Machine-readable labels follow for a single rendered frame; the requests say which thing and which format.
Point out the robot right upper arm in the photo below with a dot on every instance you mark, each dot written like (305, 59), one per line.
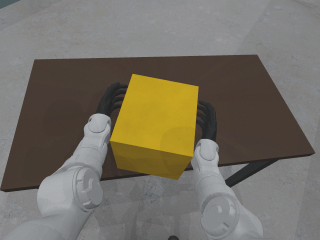
(225, 219)

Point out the robot left upper arm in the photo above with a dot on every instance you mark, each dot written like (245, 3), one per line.
(66, 201)

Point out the right robot hand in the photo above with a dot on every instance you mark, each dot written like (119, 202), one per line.
(209, 127)

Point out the robot left forearm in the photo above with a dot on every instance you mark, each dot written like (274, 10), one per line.
(92, 149)

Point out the carton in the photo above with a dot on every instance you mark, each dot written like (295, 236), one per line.
(155, 130)

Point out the left robot hand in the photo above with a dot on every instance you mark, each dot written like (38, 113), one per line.
(106, 104)

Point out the table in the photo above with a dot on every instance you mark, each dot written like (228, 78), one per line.
(254, 124)

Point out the robot right forearm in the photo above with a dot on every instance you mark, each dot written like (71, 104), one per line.
(207, 178)

